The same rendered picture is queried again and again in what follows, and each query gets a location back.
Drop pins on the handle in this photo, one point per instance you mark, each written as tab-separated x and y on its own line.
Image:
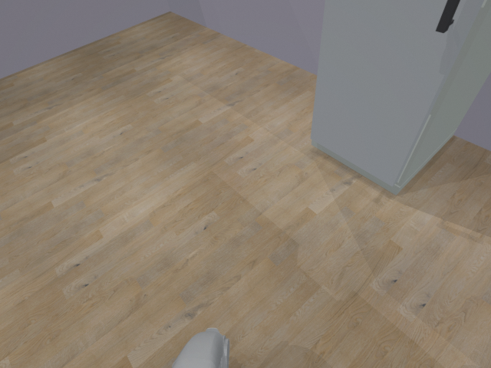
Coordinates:
447	17

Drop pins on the fridge door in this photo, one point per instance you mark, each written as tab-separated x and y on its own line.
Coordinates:
381	68

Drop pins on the left robot thigh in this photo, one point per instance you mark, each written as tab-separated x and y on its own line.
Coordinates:
207	349

